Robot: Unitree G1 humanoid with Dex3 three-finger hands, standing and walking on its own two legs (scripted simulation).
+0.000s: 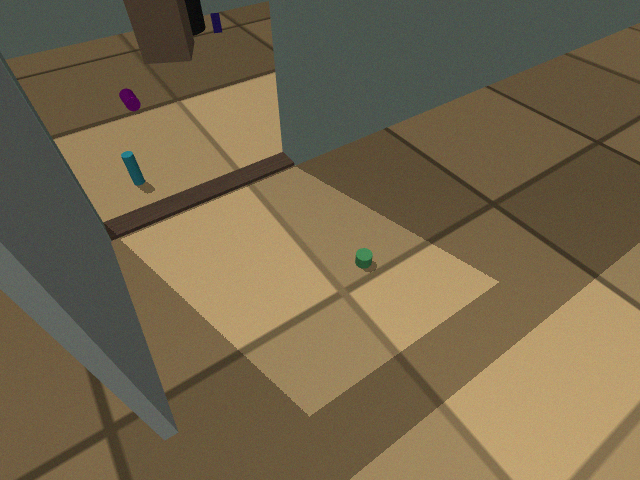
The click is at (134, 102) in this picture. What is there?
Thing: lying bottle
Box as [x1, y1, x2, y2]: [119, 89, 140, 110]
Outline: 122,89 119,93 120,98 128,109 136,110 140,105 139,101 129,89
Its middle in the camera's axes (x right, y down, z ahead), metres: -1.18 -0.88 +2.39
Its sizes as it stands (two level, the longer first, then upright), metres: 0.185 0.083 0.083
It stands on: the floor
